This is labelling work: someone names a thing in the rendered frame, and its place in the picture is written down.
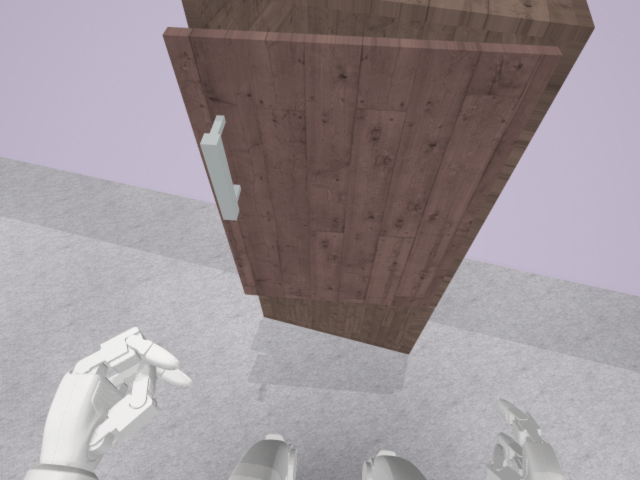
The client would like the left robot hand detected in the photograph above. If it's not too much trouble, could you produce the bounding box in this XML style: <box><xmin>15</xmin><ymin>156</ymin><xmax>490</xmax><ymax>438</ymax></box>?
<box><xmin>40</xmin><ymin>327</ymin><xmax>194</xmax><ymax>472</ymax></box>

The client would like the cupboard door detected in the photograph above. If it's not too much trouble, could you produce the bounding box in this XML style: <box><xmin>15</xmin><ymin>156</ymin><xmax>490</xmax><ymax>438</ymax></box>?
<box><xmin>163</xmin><ymin>27</ymin><xmax>563</xmax><ymax>308</ymax></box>

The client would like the left robot shin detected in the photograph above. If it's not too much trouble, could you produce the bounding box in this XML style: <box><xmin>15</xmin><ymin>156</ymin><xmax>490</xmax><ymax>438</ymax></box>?
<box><xmin>265</xmin><ymin>433</ymin><xmax>285</xmax><ymax>442</ymax></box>

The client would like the right robot hand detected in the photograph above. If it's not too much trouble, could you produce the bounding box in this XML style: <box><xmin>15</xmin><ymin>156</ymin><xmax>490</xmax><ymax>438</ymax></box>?
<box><xmin>486</xmin><ymin>399</ymin><xmax>566</xmax><ymax>480</ymax></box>

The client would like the handle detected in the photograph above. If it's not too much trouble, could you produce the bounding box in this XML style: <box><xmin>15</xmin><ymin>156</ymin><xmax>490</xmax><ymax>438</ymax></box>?
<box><xmin>200</xmin><ymin>115</ymin><xmax>241</xmax><ymax>221</ymax></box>

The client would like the right robot thigh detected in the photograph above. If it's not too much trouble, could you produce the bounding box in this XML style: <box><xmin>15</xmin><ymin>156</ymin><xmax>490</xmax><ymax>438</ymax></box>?
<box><xmin>362</xmin><ymin>455</ymin><xmax>427</xmax><ymax>480</ymax></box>

